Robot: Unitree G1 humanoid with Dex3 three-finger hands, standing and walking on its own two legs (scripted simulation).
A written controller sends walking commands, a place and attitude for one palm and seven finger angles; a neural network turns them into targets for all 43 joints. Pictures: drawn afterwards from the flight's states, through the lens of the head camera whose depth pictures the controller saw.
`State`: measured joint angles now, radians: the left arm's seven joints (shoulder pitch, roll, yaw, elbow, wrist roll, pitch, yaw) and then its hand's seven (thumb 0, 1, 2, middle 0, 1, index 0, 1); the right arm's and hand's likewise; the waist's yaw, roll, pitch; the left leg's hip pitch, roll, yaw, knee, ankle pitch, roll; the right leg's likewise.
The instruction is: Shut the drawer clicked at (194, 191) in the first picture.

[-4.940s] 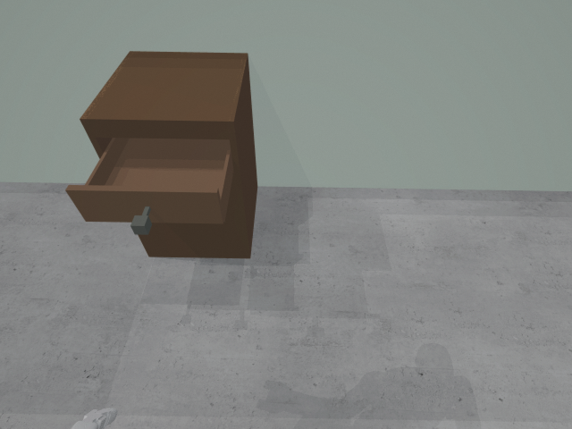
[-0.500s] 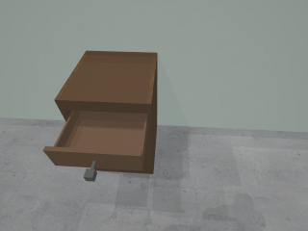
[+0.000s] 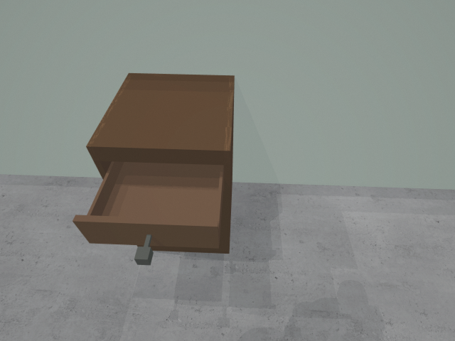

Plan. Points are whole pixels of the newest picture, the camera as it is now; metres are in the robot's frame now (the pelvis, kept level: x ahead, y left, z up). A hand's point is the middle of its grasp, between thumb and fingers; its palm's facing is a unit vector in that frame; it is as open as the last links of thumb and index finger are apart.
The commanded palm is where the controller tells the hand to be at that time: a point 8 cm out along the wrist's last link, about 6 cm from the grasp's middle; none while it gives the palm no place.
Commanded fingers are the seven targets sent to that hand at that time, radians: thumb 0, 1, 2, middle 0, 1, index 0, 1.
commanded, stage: come to a stop and stand still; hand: left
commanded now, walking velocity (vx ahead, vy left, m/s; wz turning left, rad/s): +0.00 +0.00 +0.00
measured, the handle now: (145, 249) +0.38 +0.25 -0.22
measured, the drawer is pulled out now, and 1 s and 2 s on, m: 0.22 0.22 0.22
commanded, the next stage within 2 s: look again from close up in 0.26 s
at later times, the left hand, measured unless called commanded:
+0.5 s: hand out of the picture -0.03 +0.17 -0.18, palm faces +0.03 -0.98 -0.21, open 7.4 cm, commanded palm none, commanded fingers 0.00 0.90 0.90 -0.20 -0.30 -0.20 -0.30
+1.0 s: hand out of the picture +0.00 +0.21 -0.18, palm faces +0.00 -0.98 -0.21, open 7.4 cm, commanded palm +0.08 +0.25 -0.08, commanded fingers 0.00 0.90 0.90 -0.22 -0.32 -0.22 -0.32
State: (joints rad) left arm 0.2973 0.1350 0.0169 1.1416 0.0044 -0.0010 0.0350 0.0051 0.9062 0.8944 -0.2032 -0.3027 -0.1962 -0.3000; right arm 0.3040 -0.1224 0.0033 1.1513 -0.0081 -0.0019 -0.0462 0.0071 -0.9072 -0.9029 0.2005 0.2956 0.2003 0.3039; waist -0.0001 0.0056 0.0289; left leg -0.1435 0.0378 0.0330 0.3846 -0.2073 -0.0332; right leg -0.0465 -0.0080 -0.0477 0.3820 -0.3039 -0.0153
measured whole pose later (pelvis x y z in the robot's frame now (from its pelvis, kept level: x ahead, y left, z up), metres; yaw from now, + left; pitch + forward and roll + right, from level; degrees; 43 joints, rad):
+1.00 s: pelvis -0.01 +0.03 -0.01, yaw -1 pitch -1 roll +0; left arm 0.28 0.18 -0.01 1.04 0.01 0.00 0.04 0.01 0.91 0.89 -0.20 -0.30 -0.20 -0.30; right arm 0.23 -0.17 0.00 1.06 -0.01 0.02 -0.02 0.01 -0.91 -0.90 0.20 0.30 0.20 0.30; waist 0.00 -0.01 0.04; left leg -0.24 0.03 0.05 0.51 -0.25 0.01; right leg -0.12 -0.03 -0.03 0.47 -0.32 0.02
